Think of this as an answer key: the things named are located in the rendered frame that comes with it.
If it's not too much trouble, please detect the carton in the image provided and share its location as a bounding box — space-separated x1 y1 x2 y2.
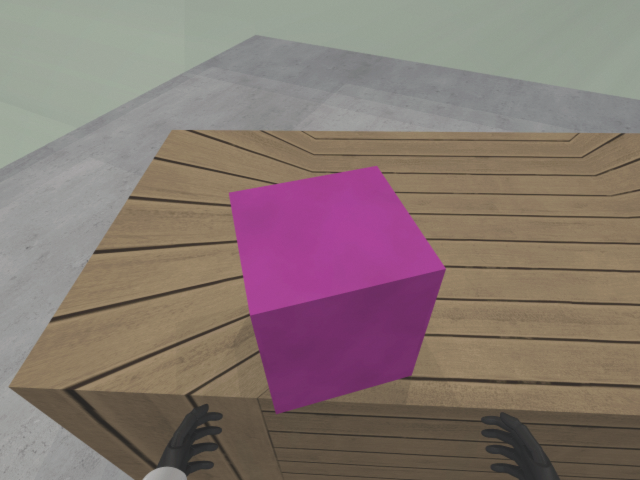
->
229 166 446 414

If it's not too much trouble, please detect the pedestal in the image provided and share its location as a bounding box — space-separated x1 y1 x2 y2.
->
8 130 640 480

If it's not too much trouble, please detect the right robot hand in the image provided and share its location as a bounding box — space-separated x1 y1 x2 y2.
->
481 412 560 480

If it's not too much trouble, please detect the left robot hand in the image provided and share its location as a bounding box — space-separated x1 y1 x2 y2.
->
156 404 223 477

